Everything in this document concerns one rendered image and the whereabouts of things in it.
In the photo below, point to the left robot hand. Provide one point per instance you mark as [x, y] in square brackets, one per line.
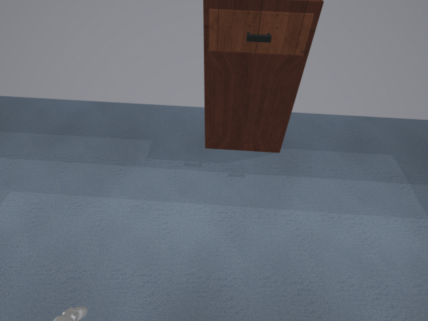
[72, 314]

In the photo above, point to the drawer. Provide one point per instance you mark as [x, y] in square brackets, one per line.
[228, 31]

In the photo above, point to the handle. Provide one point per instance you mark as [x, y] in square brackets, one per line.
[259, 38]

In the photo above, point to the cabinet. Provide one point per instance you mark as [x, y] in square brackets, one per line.
[249, 96]

